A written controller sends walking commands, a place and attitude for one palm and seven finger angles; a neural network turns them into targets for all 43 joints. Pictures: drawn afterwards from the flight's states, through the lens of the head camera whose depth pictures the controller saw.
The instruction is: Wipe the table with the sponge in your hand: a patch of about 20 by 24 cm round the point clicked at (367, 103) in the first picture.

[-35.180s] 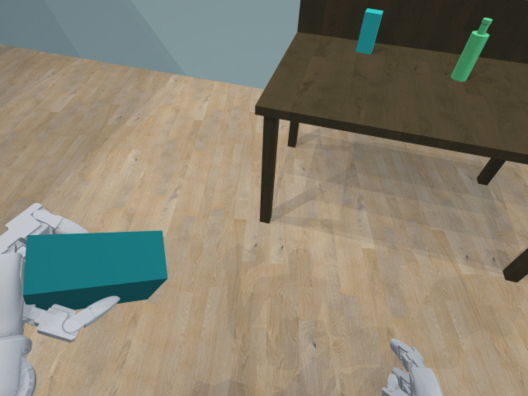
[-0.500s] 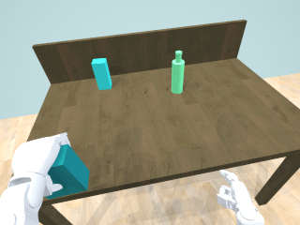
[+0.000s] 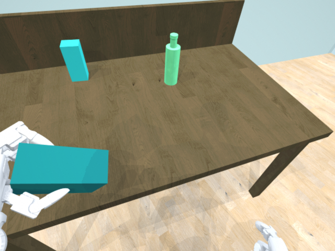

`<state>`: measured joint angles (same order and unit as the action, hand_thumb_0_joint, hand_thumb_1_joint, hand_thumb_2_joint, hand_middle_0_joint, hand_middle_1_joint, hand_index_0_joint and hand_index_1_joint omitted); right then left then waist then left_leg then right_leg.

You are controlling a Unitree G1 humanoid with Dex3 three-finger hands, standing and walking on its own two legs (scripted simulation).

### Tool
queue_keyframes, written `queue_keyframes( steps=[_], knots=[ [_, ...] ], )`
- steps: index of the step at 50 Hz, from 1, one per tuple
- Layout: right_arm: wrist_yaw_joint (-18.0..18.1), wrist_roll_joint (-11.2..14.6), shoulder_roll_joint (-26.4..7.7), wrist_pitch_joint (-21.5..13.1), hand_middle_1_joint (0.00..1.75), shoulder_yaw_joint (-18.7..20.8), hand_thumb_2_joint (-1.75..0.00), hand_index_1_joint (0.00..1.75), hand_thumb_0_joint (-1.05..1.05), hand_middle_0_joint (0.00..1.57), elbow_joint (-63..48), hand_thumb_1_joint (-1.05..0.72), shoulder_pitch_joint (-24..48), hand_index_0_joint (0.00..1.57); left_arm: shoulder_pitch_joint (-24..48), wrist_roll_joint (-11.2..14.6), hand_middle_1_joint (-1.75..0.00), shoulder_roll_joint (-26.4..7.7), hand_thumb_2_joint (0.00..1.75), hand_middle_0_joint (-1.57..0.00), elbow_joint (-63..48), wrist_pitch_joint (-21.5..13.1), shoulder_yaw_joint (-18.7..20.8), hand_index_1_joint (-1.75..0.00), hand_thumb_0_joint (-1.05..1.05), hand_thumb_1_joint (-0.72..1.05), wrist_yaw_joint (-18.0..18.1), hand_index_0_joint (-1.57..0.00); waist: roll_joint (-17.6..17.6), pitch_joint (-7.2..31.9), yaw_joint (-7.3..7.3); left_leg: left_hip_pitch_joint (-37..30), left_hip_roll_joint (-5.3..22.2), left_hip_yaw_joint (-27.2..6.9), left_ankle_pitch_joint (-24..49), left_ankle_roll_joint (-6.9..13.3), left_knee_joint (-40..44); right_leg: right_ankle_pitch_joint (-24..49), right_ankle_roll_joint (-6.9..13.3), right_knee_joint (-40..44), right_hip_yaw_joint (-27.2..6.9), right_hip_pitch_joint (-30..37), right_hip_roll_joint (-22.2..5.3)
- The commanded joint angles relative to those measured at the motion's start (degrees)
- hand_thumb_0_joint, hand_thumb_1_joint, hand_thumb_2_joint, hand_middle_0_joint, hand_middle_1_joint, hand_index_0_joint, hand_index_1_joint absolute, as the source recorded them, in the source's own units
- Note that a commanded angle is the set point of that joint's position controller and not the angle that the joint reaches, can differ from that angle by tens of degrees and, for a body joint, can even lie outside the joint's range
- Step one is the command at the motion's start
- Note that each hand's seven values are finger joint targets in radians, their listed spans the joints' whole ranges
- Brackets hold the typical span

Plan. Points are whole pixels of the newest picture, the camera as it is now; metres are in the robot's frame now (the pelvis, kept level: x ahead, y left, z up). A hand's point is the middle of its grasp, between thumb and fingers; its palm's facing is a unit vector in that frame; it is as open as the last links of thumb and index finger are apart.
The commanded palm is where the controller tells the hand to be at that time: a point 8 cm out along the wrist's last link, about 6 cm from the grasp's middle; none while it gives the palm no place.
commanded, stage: step back with the hand held close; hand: left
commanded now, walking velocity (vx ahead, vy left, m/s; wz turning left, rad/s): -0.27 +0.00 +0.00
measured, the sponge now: (75, 172) +0.23 +0.19 +0.14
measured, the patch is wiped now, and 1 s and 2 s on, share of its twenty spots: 1.00 1.00 1.00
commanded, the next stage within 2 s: stop stepping back and stand still in 1.26 s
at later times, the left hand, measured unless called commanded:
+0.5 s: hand (15, 195) +0.17 +0.25 +0.17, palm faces +0.42 -0.82 -0.39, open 10.1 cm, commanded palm +0.12 +0.28 +0.19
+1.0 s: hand (15, 223) +0.13 +0.23 +0.17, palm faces +0.40 -0.83 -0.39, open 10.1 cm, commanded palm +0.07 +0.27 +0.19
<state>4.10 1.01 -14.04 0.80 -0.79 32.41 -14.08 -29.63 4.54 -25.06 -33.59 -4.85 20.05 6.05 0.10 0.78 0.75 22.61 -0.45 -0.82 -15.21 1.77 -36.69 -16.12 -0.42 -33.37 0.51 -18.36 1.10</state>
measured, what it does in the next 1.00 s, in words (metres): lifts its right foot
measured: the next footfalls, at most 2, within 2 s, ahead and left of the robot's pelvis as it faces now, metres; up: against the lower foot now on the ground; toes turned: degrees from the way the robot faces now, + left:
left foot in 1.18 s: -0.09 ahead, +0.13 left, +0.00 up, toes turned +4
right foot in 1.44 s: -0.12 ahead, -0.14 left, +0.00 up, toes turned +0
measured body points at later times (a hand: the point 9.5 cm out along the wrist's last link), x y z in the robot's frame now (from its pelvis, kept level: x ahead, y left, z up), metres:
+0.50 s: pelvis -0.04 +0.00 -0.01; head -0.03 +0.02 +0.44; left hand +0.14 +0.29 +0.19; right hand +0.16 -0.23 -0.07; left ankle +0.04 +0.10 -0.73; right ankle +0.01 -0.13 -0.73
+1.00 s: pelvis -0.08 -0.01 -0.01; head -0.07 +0.00 +0.44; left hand +0.10 +0.27 +0.19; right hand +0.07 -0.25 -0.10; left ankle +0.03 +0.10 -0.71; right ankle -0.04 -0.13 -0.73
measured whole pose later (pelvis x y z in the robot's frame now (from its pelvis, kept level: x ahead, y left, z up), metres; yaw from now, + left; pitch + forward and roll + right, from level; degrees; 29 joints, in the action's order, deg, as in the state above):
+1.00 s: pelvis -0.08 -0.01 -0.01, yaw +1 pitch +0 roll -4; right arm 2.8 -0.2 -11.6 -4.6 -0.5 35.2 -13.1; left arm -26.2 1.4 -21.8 -33.8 -8.6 20.7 8.4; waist -1.5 -1.3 0.5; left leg 33.0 1.4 -3.6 -19.3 -0.3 -46.4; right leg -15.3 1.1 -37.0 0.4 -22.0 5.0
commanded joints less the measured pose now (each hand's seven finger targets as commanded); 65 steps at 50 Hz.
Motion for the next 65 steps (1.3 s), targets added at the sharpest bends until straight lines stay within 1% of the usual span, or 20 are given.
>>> queue_keyframes(
  steps=[1, 9, 23, 33, 37, 40, 41, 44, 46, 47, 48, 49, 50, 52, 56, 57, 59, 61, 62, 65],
  knots=[
    [0.7, -0.1, -7.3, -5.0, 0.30, 2.6, -0.90, 0.30, 0.00, 0.20, -10.6, -0.90, 9.1, 0.20, 1.6, 0.2, -1.60, -8.4, 1.30, -1.20, -11.3, -4.4, 7.7, -1.60, 0.00, 0.10, 1.9, -1.20, -6.8, 8.1, -1.64, -2.1, 8.1, -11.7, 4.1, 1.9, 11.0, 4.7, 1.5, 1.2, -1.5, 1.2, -2.8],
    [1.1, -0.6, -7.4, -6.8, 0.30, 2.6, -0.90, 0.30, 0.00, 0.20, -9.3, -0.90, 7.9, 0.20, 4.1, -1.4, -1.60, -7.4, 1.30, -1.20, -11.6, -5.8, 7.0, -1.60, 0.00, 0.10, 3.0, -1.20, -4.3, 6.2, -1.02, 5.9, 6.8, -10.7, -14.4, 2.5, 10.0, 5.1, 2.1, 1.8, -3.7, 1.6, -4.2],
    [1.0, -0.9, -7.1, -7.6, 0.30, 2.6, -0.90, 0.30, 0.00, 0.20, -9.2, -0.90, 8.2, 0.20, 9.4, -2.4, -1.60, -5.3, 1.30, -1.20, -11.0, -6.3, 5.4, -1.60, 0.00, 0.10, 3.0, -1.20, -6.2, 4.3, -0.45, 9.2, 7.9, -12.1, -20.2, 2.8, 11.0, 2.7, 1.6, -0.4, -3.8, -0.5, -2.4],
    [0.5, -1.3, -5.7, -7.0, 0.30, 2.9, -0.90, 0.30, 0.00, 0.20, -8.9, -0.90, 8.0, 0.20, 5.9, -1.8, -1.60, -7.9, 1.30, -1.20, -16.1, -7.7, 7.5, -1.60, 0.00, 0.10, 4.3, -1.20, -1.4, 8.2, 0.11, 3.6, 4.6, -7.8, -11.8, -0.1, 1.4, 8.8, 4.9, 3.3, -9.7, -6.3, -9.3],
    [0.5, -1.2, -6.0, -7.1, 0.30, 3.2, -0.90, 0.30, 0.00, 0.20, -8.8, -0.90, 7.4, 0.20, 2.8, -1.8, -1.60, -8.1, 1.30, -1.20, -15.8, -8.0, 9.4, -1.60, 0.00, 0.10, 4.7, -1.20, -5.7, 9.7, -0.02, 5.1, 7.3, -11.3, -13.5, 1.1, 7.5, 5.1, 3.1, -2.0, -5.1, -4.3, -5.1],
    [0.3, -1.6, -7.6, -8.2, 0.30, 4.1, -0.90, 0.30, 0.00, 0.20, -8.7, -0.90, 7.4, 0.20, 3.9, -3.3, -1.60, -7.1, 1.30, -1.20, -14.3, -8.2, 10.2, -1.60, 0.00, 0.10, 4.2, -1.20, -13.7, 7.8, -0.21, 16.4, 14.5, -18.8, -26.8, 5.1, 18.7, -4.7, 0.2, -13.4, -2.1, 4.5, 1.8],
    [0.2, -1.9, -7.9, -8.5, 0.30, 4.3, -0.90, 0.30, 0.00, 0.20, -8.4, -0.90, 7.1, 0.20, 4.3, -3.6, -1.60, -7.9, 1.30, -1.20, -13.8, -8.0, 10.8, -1.60, 0.00, 0.10, 4.1, -1.20, -15.5, 6.9, -0.31, 17.3, 15.9, -20.8, -25.0, 6.1, 20.9, -5.5, -0.3, -17.2, -2.0, 4.9, 3.2],
    [-0.5, -1.7, -6.6, -9.4, 0.30, 3.9, -0.90, 0.30, 0.00, 0.20, -7.1, -0.90, 5.6, 0.20, 5.6, -2.9, -1.60, -5.5, 1.30, -1.20, -13.2, -8.3, 8.1, -1.60, 0.00, 0.10, 3.4, -1.20, -10.1, 7.8, -0.92, 7.8, 15.0, -16.6, -8.3, 5.2, 14.3, -4.9, 0.3, -6.9, -3.1, 3.0, 2.3],
    [-0.5, -1.9, -6.7, -9.4, 0.30, 3.4, -0.90, 0.30, 0.00, 0.20, -6.5, -0.90, 5.8, 0.20, 6.2, -3.1, -1.60, -7.0, 1.30, -1.20, -13.5, -8.6, 8.5, -1.60, 0.00, 0.10, 3.3, -1.20, -7.0, 6.8, -0.72, 6.2, 11.7, -13.7, -7.3, 3.3, 6.8, 5.3, 2.0, 5.2, -5.6, 3.8, -0.9],
    [-0.4, -1.5, -5.6, -9.2, 0.30, 3.0, -0.90, 0.30, 0.00, 0.20, -6.5, -0.90, 6.4, 0.20, 7.8, -3.2, -1.60, -4.6, 1.30, -1.20, -13.7, -8.5, 5.5, -1.60, 0.00, 0.10, 3.0, -1.20, -0.7, 6.3, -0.14, 8.5, 7.5, -9.1, -14.6, 0.8, 1.0, 11.0, 4.1, 7.9, -9.0, 2.8, -5.2],
    [-0.1, -0.7, -5.6, -9.0, 0.30, 3.9, -0.90, 0.30, 0.00, 0.20, -7.1, -0.90, 6.0, 0.20, 7.8, -2.6, -1.60, -5.7, 1.30, -1.20, -13.6, -8.4, 5.0, -1.60, 0.00, 0.10, 3.3, -1.20, 8.9, 6.4, 0.06, 5.1, 1.2, -3.2, -15.6, -2.7, -12.2, 10.9, 8.6, 12.3, -18.0, -4.4, -13.8],
    [-0.1, -0.6, -4.9, -8.5, 0.30, 4.0, -0.90, 0.30, 0.00, 0.20, -6.6, -0.90, 6.9, 0.20, 6.5, -2.0, -1.60, -6.8, 1.30, -1.20, -14.3, -8.1, 5.3, -1.60, 0.00, 0.10, 3.8, -1.20, 12.8, 8.5, -0.51, -0.1, -0.9, -1.4, -11.5, -4.0, -27.5, 16.8, 12.7, 16.3, -22.5, -10.2, -21.8],
    [-0.5, -1.0, -3.6, -8.0, 0.30, 3.2, -0.90, 0.30, 0.00, 0.20, -6.8, -0.90, 7.8, 0.20, 5.5, -2.2, -1.60, -6.9, 1.30, -1.20, -14.9, -7.8, 5.5, -1.60, 0.00, 0.10, 3.8, -1.20, 10.9, 10.4, -0.11, 1.6, 0.2, -3.0, -14.0, -3.9, -32.6, 28.6, 13.8, 13.5, -20.1, -7.7, -22.4],
    [-0.6, -1.5, -1.4, -6.6, 0.30, 1.3, -0.90, 0.30, 0.00, 0.20, -7.2, -0.90, 9.2, 0.20, 4.0, -2.0, -1.60, -8.2, 1.30, -1.20, -15.8, -7.7, 7.8, -1.60, 0.00, 0.10, 3.8, -1.20, 5.3, 7.8, 0.33, 5.6, 2.7, -4.2, -15.6, -3.0, -24.1, 40.6, 11.5, 7.8, -16.2, -3.1, -20.5],
    [0.2, -1.1, -3.8, -5.5, 0.30, 2.9, -0.90, 0.30, 0.00, 0.20, -7.1, -0.90, 7.1, 0.20, 1.9, -1.8, -1.60, -9.6, 1.30, -1.20, -13.3, -7.7, 10.3, -1.60, 0.00, 0.10, 3.9, -1.20, 4.1, 11.0, 1.15, -1.7, 2.8, -0.1, -4.9, -2.5, 4.1, 38.4, 6.2, 0.3, -12.5, 0.8, -16.0],
    [0.3, -0.9, -4.3, -5.7, 0.30, 3.5, -0.90, 0.30, 0.00, 0.20, -7.5, -0.90, 6.1, 0.20, 1.9, -1.2, -1.60, -8.4, 1.30, -1.20, -14.6, -8.2, 9.7, -1.60, 0.00, 0.10, 3.9, -1.20, 0.7, 12.4, 1.25, -5.7, 5.3, -0.9, 4.2, -1.3, 11.2, 33.2, 4.1, -4.1, -9.9, 0.3, -12.2],
    [-0.1, -0.5, -5.8, -7.8, 0.30, 5.1, -0.90, 0.30, 0.00, 0.20, -8.0, -0.90, 6.1, 0.20, 3.6, -0.4, -1.60, -8.2, 1.30, -1.20, -16.7, -8.8, 10.2, -1.60, 0.00, 0.10, 3.8, -1.20, -13.5, 12.5, 0.03, -18.1, 19.8, -11.8, 36.9, 4.4, 14.1, -4.2, -0.8, -17.4, -2.5, -15.1, -0.3],
    [-0.9, -2.0, -5.1, -9.7, 0.30, 4.9, -0.90, 0.30, 0.00, 0.20, -6.3, -0.90, 4.1, 0.20, 2.5, -0.6, -1.60, -7.4, 1.30, -1.20, -17.0, -8.3, 9.8, -1.60, 0.00, 0.10, 3.5, -1.20, -15.3, 13.5, 0.87, -20.3, 21.5, -14.0, 45.7, 7.9, 10.3, -16.2, -1.5, -28.5, -6.0, -21.1, 0.2],
    [-1.5, -1.3, -5.1, -10.3, 0.30, 5.1, -0.90, 0.30, 0.00, 0.20, -5.1, -0.90, 3.3, 0.20, 3.7, -0.8, -1.60, -5.4, 1.30, -1.20, -16.6, -7.8, 8.0, -1.60, 0.00, 0.10, 3.5, -1.20, -11.6, 11.3, 1.12, -20.1, 20.5, -11.1, 48.1, 7.2, 9.1, -14.5, -1.3, -27.2, -6.6, -20.5, 0.1],
    [-2.4, -0.5, -5.4, -11.0, 0.30, 4.7, -0.90, 0.30, 0.00, 0.20, -5.5, -0.90, 5.9, 0.20, 6.8, -1.3, -1.60, -3.4, 1.30, -1.20, -15.4, -6.5, 5.2, -1.60, 0.00, 0.10, 3.2, -1.20, -10.9, 6.2, -0.71, -9.8, 18.9, -6.8, 33.0, 4.4, 11.6, -5.9, -1.1, -14.9, -4.4, -9.8, -1.8]
  ],
)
